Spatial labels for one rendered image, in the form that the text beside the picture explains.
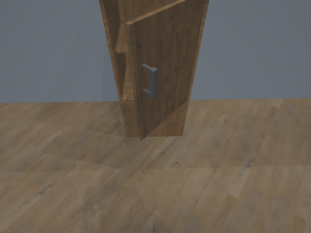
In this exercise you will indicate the cupboard door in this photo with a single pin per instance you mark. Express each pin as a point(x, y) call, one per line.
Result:
point(166, 39)

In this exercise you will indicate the handle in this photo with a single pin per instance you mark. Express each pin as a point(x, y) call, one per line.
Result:
point(153, 81)

